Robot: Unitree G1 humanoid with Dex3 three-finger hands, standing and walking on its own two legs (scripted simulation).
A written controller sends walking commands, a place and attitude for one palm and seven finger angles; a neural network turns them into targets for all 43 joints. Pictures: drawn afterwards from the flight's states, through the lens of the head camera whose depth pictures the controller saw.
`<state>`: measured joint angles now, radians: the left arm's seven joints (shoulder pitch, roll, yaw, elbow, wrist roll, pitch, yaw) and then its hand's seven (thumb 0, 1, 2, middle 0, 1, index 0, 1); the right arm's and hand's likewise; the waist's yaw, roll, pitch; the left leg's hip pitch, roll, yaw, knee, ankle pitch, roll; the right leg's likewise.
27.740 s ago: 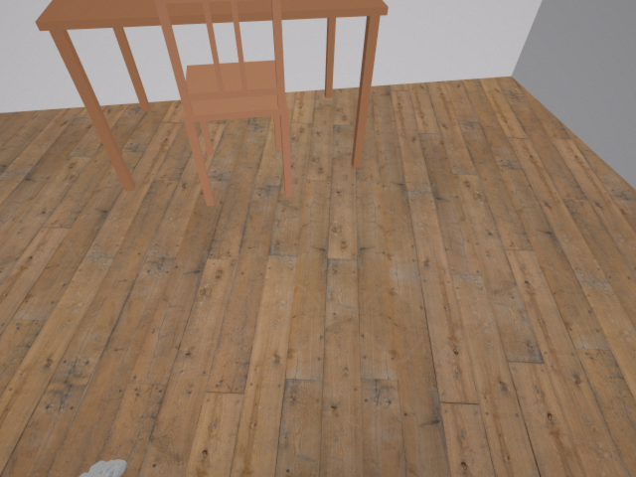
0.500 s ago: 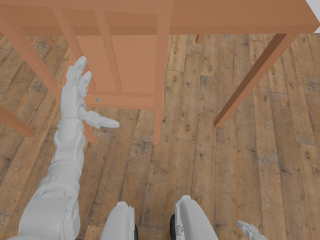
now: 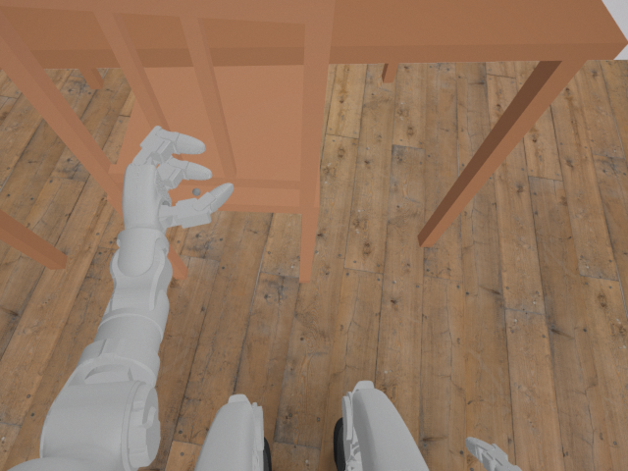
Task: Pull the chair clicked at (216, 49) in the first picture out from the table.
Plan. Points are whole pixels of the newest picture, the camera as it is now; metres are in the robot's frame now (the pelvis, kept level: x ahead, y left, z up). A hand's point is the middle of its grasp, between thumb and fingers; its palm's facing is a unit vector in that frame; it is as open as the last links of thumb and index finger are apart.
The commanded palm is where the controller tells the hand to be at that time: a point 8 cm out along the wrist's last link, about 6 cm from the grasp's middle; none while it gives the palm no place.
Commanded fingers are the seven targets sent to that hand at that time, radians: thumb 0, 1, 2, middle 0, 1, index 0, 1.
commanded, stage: hook a spindle and tug to test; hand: left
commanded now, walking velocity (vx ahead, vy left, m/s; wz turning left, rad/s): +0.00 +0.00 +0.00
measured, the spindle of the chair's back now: (151, 109) +0.58 +0.19 +0.04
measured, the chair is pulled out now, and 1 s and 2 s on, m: -0.09 -0.09 -0.09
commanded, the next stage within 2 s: open the thumb and straighten the fingers in 0.78 s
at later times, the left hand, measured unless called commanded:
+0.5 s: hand (182, 213) +0.43 +0.14 +0.02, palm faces +0.02 -1.00 -0.04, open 4.4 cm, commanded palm +0.40 +0.19 +0.03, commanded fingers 0.00 0.90 0.90 -0.50 -1.45 -0.50 -1.45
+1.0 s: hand (180, 227) +0.41 +0.15 +0.02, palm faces -0.02 -1.00 -0.07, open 4.7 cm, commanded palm +0.38 +0.19 +0.02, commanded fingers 0.00 0.05 0.49 -0.50 -1.45 -0.50 -1.45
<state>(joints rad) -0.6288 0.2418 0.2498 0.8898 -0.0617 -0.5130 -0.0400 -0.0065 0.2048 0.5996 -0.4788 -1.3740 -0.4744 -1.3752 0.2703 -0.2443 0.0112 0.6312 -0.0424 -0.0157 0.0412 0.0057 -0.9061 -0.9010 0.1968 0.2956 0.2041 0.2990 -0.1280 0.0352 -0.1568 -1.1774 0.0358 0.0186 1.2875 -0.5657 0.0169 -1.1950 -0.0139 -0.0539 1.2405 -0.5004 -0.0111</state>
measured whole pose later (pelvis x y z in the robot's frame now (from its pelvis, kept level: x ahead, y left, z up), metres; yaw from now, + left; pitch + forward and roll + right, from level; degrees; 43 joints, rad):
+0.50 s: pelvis +0.00 +0.00 +0.01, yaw +0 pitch +25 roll -2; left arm -0.49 0.23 0.22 0.78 -0.10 -0.52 -0.07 0.01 0.89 0.89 -0.50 -1.45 -0.50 -1.45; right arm 0.26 -0.25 0.01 0.62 -0.03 -0.03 0.03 0.01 -0.91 -0.90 0.20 0.30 0.20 0.30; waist -0.10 0.03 -0.16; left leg -1.14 0.03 0.01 1.27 -0.56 0.02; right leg -1.15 -0.01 -0.06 1.22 -0.50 -0.01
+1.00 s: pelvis +0.00 +0.00 +0.00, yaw +1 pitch +24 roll -2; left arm -0.43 0.23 0.17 0.70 -0.09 -0.48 -0.08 0.02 0.79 0.84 -0.50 -1.45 -0.50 -1.45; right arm 0.24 -0.24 0.01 0.61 -0.03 -0.03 0.03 0.01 -0.91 -0.90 0.20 0.30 0.20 0.30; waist -0.09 0.03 -0.16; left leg -1.14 0.03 0.01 1.29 -0.57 0.02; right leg -1.15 -0.02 -0.06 1.23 -0.50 -0.01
